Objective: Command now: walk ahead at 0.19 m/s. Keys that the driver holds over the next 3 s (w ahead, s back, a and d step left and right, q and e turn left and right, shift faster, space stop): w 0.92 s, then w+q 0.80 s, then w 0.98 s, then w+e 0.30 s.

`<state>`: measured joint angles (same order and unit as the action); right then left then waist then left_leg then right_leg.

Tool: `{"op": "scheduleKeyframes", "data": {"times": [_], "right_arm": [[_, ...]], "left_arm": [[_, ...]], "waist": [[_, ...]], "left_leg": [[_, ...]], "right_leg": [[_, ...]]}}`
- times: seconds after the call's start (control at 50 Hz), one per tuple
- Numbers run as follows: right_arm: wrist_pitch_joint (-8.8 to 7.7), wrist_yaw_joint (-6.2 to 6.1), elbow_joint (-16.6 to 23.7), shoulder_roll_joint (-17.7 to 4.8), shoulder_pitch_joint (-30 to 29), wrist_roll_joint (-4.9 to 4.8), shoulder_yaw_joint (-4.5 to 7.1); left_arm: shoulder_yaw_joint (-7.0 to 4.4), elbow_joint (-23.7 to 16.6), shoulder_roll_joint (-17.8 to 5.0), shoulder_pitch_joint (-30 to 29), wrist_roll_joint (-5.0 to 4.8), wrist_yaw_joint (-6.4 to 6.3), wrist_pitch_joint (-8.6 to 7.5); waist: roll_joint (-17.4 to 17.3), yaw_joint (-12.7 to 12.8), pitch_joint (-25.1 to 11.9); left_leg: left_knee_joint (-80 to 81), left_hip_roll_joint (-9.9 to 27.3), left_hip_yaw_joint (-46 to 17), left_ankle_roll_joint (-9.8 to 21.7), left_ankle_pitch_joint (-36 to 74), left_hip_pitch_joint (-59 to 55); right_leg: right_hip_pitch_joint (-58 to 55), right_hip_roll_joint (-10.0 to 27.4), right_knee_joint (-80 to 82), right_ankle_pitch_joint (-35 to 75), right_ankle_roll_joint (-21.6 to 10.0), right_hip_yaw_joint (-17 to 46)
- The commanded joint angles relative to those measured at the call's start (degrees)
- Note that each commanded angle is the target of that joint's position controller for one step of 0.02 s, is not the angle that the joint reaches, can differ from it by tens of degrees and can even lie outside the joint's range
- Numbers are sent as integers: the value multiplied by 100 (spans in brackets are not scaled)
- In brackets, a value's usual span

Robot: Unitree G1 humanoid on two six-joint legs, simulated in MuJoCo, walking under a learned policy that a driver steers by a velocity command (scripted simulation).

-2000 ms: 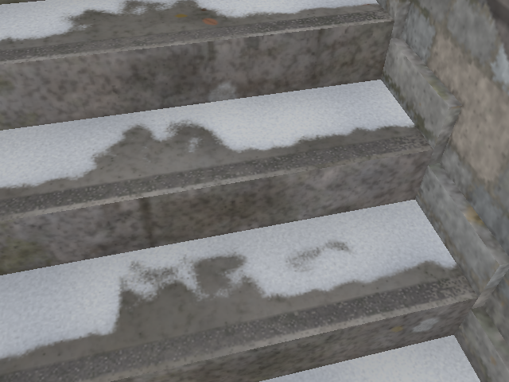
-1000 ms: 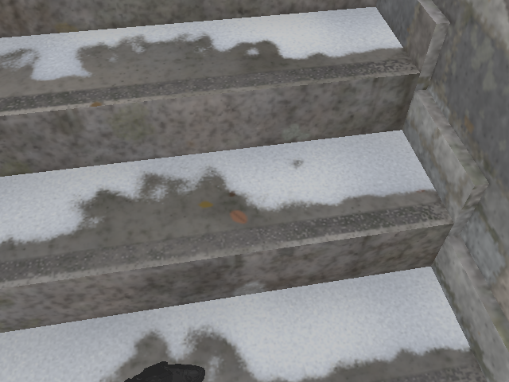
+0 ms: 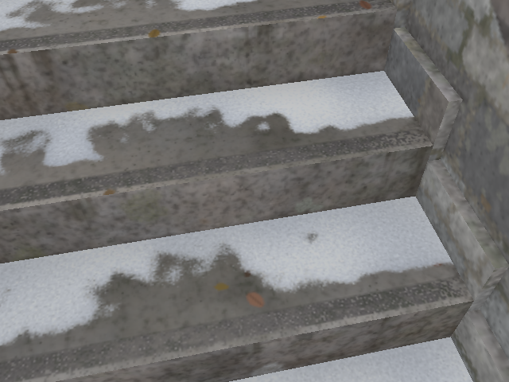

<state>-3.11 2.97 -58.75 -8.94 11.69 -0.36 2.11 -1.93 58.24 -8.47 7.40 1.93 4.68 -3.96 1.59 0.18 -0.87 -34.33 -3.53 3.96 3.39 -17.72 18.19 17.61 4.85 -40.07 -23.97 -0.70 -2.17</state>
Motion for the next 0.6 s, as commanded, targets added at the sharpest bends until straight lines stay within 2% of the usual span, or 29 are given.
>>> {"op": "scheduleKeyframes", "data": {"times": [0.02, 0.04, 0.08, 0.1, 0.12, 0.14, 0.16, 0.18, 0.2, 0.22, 0.24, 0.26, 0.28, 0.3, 0.32, 0.34, 0.36, 0.38, 0.4, 0.42, 0.44, 0.46, 0.48, 0.5, 0.52, 0.54, 0.56, 0.58, 0.6], "right_arm": [[-7, -128, 155, -609, 263, 154, 154], [-20, -171, 133, -596, 351, 150, 145], [-74, -244, 67, -565, 669, 132, 123], [-91, -471, 271, -1095, 519, 223, 290], [-67, -551, 254, -1000, 308, 184, 282], [-79, -555, 362, -850, 5, 131, 214], [-164, -488, 540, -600, -318, 80, 110], [-249, -436, 611, -475, -295, 21, 83], [-332, -388, 654, -476, -188, 8, 63], [-344, -336, 559, -380, -42, 53, 17], [-323, -298, 538, -409, -90, 97, 50], [-161, -61, 219, -154, 529, 113, 36], [-154, 70, 472, -102, 146, 116, 9], [-132, 150, 923, 21, -591, 169, -55], [-65, 126, 1312, 192, -1056, 234, -197], [82, 130, 1721, 293, -1374, 308, -309], [199, 123, 2034, 377, -1527, 281, -425], [263, 58, 2204, 416, -1593, 117, -508], [289, -15, 2472, 15, -2017, 11, -472], [371, -1, 2483, -229, -2205, -25, -433], [497, 93, 2743, -154, -3112, 29, -571], [473, 177, 2581, 40, -3124, 89, -607], [487, 215, 2266, 78, -2316, 67, -593], [370, -224, 1730, 450, -582, -17, -531], [248, -396, 1489, 395, -40, -193, -542], [106, -444, 1415, 178, 486, -129, -430], [190, -163, 1160, -600, 955, 231, -309], [238, -138, 663, -1441, 2308, 397, -49], [228, -111, 539, -1599, 2816, 521, 110]], "left_arm": [[-179, -221, -574, -77, 110, -139, -42], [-180, -236, -491, -65, 117, -187, -67], [-185, -251, -357, -109, 129, -254, -61], [-41, -338, -228, 448, -217, -507, -101], [-22, -257, -272, 561, -226, -617, -149], [17, -304, -256, 698, -204, -675, -160], [2, -285, -455, 866, -206, -695, -118], [-48, -215, -644, 1204, -165, -740, -108], [-78, -166, -830, 1446, -134, -796, -70], [-109, -9, -934, 1935, -11, -820, 26], [-97, 44, -882, 2164, 77, -812, 75], [-218, 956, -1054, 3853, 558, -458, 79], [-157, 1385, -951, 4516, 738, -347, 120], [71, 1473, -315, 4098, 832, -229, 150], [299, 1400, 270, 3630, 813, -161, 130], [438, 1327, 513, 3130, 703, -130, 86], [498, 1145, 528, 2389, 672, -152, 70], [487, 872, 388, 1705, 768, -187, 14], [428, 603, 27, 1108, 774, -141, -123], [411, 265, -184, 976, 738, -168, -239], [369, 268, -551, 1195, 479, -93, -210], [392, 253, -683, 1670, 252, -55, -282], [326, 362, -1210, 1937, 143, 31, -301], [107, 515, -1188, 2500, -606, -603, -314], [127, 673, -1274, 2964, -576, -777, -256], [128, 492, -1086, 2798, -529, -777, -273], [229, 692, -824, 2296, 715, 175, -274], [195, 278, -341, 2169, 675, 598, -230], [-38, 456, -663, 1922, 136, 612, -159]], "waist": [[-153, -56, 264], [-258, -68, 221], [-560, -160, 75], [-757, -3, 155], [-635, 72, 193], [-492, 205, 239], [-238, 342, 4], [492, 353, -337], [1050, 367, -466], [1316, 487, -444], [941, 593, -190], [1135, 1077, 139], [816, 1140, 417], [290, 926, 605], [-162, 731, 432], [-83, 443, 187], [-57, 25, 140], [-23, -250, 249], [-245, -394, 316], [150, -319, 113], [211, -172, 127], [596, -40, 145], [938, -322, -72], [517, -461, -327], [910, -544, -761], [1004, -931, -1084], [514, -1194, -1523], [-1434, -1175, -1760], [-1451, -1451, -1110]], "left_leg": [[1286, 874, -1342, 930, -1559, -158], [1433, 1052, -1635, 1113, -1589, -251], [1851, 1533, -2346, 1420, -1584, -627], [1845, 1394, -2220, 1078, -1211, -790], [1785, 1347, -2043, 1033, -745, -565], [1572, 1160, -1600, 916, 232, -266], [932, 807, -1003, 793, 1786, -219], [29, 557, -501, 592, 2704, -126], [-791, 364, -172, 413, 1744, 693], [-1697, 195, 141, 334, 136, 1698], [-3270, 173, 258, 241, -775, 2531], [-7060, 96, -726, 360, -1478, 4650], [-9747, -71, -1421, 843, -1455, 6467], [-10670, -33, -1597, 1345, -1054, 7794], [-10450, 267, -1575, 1632, -762, 8229], [-10351, 497, -1170, 1752, -816, 7934], [-9869, 819, -791, 1716, -763, 7427], [-9112, 985, -589, 1612, -524, 6667], [-7266, 1169, -253, 1446, 75, 5309], [-6578, 1194, 77, 1289, 842, 4002], [-5701, 899, 455, 780, -784, 2528], [-5746, 517, 914, 386, -1139, 2087], [-5383, 297, 895, 307, -758, 2443], [-4610, 133, 1249, 551, -1738, 2000], [-3812, -278, 1275, 616, -2345, 1712], [-2892, -286, 719, 747, -1990, 753], [-2162, 340, -1226, 1137, 333, -1020], [56, 1410, -4400, 1966, -783, -2261], [1061, 1869, -5864, 1879, -2815, -1119]], "right_leg": [[723, 93, 621, -729, -720, 178], [759, 56, 483, -468, -778, 169], [929, -132, -18, 231, -682, -21], [897, -401, 119, 327, -420, -245], [602, -406, 435, 428, -414, -193], [-11, -417, 1045, 676, -434, -110], [-741, -286, 1497, 1063, -530, 154], [-1336, 30, 1718, 1877, -695, 666], [-2055, 547, 2067, 3042, -990, 1425], [-2773, 1133, 2287, 4331, -1369, 2029], [-2918, 1561, 2283, 5175, -1737, 2254], [-3849, 2207, 2171, 4533, -2696, 2998], [-4177, 2162, 1978, 4018, -2458, 2962], [-4052, 2015, 1833, 3358, -2104, 2405], [-3710, 1790, 1950, 2395, -1717, 1912], [-2863, 1434, 2221, 1638, -1508, 1411], [-1776, 1115, 2604, 1089, -1333, 970], [-528, 818, 3073, 855, -1226, 574], [904, 532, 3605, 770, -1203, 220], [2067, 338, 4037, 740, -1278, 136], [3210, 581, 5104, 567, -1526, 430], [2887, 802, 4893, 2404, -1731, 601], [1426, 997, 4043, 5459, -1760, 369], [-566, 632, 2908, 8443, -1270, -345], [-1297, 774, 1666, 9967, -1133, -184], [-1353, 913, 404, 10034, -922, -105], [1168, 818, -682, 8366, -1226, 721], [3314, -646, -2476, 2579, -984, 886], [3712, -846, -5567, 2664, -1029, 2177]]}}
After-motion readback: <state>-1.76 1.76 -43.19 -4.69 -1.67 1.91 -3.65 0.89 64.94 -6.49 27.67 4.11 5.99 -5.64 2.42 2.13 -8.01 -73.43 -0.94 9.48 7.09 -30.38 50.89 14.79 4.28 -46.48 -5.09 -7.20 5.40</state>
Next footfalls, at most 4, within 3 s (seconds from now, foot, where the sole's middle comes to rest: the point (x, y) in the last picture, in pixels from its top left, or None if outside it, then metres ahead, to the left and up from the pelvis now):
0.54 left None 0.28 0.11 -0.59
1.12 right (336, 267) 0.64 -0.14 -0.42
1.72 left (186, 153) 0.83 0.19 -0.26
2.26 right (218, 4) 1.18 0.12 -0.09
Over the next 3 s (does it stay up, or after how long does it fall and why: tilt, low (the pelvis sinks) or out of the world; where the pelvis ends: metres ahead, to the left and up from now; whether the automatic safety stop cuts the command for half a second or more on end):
stays up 1.37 0.38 0.81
